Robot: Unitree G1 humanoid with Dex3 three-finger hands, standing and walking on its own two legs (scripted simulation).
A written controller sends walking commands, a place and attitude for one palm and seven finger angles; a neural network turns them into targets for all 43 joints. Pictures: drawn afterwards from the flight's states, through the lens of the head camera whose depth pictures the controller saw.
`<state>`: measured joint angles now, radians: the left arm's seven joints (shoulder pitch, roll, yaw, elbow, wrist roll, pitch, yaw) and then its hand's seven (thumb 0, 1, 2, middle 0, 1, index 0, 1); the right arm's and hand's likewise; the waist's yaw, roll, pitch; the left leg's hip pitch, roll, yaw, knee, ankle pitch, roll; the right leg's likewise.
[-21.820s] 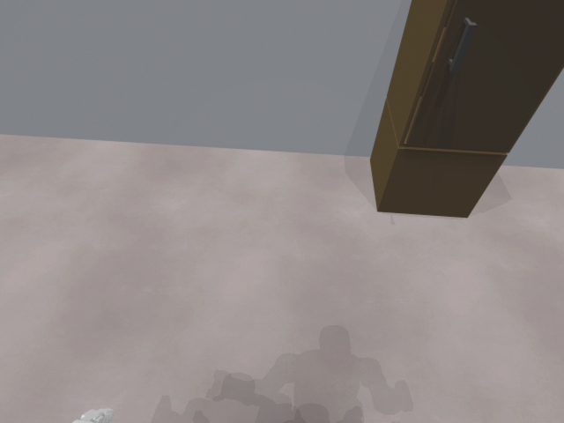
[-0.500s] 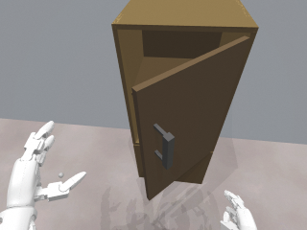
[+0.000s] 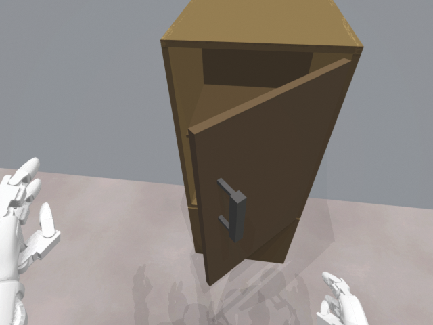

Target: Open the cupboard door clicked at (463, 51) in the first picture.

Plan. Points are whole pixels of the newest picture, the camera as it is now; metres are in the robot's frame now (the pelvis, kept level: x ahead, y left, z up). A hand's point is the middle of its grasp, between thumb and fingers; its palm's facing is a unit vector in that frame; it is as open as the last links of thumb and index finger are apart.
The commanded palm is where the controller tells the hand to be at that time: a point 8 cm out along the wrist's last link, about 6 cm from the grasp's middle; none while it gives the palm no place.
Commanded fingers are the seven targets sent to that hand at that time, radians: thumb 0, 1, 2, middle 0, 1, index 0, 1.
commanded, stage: draw the hand back to the body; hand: left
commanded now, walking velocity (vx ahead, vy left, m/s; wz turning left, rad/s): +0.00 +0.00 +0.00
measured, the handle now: (229, 211) +0.32 +0.02 +0.05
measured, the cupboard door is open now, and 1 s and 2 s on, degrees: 45 45 45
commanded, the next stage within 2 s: step back with the hand held close in 0.14 s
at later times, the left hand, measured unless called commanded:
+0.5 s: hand (55, 244) +0.17 +0.26 +0.14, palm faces +0.38 -0.79 -0.47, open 7.4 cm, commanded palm +0.12 +0.30 +0.17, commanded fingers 0.00 0.90 0.90 -0.20 -0.30 -0.20 -0.30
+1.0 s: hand (2, 289) +0.11 +0.28 +0.15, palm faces +0.46 -0.74 -0.49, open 7.4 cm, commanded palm +0.05 +0.32 +0.17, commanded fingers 0.00 0.90 0.90 -0.20 -0.30 -0.20 -0.30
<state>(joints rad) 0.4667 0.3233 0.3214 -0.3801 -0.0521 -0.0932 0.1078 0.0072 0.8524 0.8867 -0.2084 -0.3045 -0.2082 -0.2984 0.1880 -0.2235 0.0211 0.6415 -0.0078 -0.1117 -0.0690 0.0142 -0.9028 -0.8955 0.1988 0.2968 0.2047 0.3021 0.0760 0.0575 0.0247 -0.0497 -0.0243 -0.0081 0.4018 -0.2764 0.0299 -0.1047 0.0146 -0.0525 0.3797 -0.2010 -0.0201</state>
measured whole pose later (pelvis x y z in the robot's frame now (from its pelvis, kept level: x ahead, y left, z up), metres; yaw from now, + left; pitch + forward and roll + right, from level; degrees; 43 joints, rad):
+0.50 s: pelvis -0.03 +0.00 +0.00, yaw +0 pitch +0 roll -1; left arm 0.53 0.36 0.37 -0.41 -0.04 -0.16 0.11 0.01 0.89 0.90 -0.21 -0.30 -0.21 -0.30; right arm 0.18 -0.24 0.00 0.59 0.00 -0.06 -0.07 0.01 -0.90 -0.90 0.20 0.30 0.21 0.30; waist 0.01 0.06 0.02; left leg -0.20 -0.02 -0.01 0.46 -0.26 0.03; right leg -0.23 0.02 -0.06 0.39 -0.16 -0.02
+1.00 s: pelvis -0.09 +0.01 -0.03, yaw +0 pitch -1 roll +0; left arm 0.51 0.40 0.46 -0.51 0.02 -0.22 0.14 0.01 0.88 0.90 -0.21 -0.31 -0.21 -0.30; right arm 0.23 -0.21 0.01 0.54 0.00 -0.08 -0.07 0.01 -0.90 -0.90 0.20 0.30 0.21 0.30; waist 0.01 -0.02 0.05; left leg -0.40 -0.05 0.01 0.70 -0.28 0.06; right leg -0.43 0.00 -0.01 0.64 -0.19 0.00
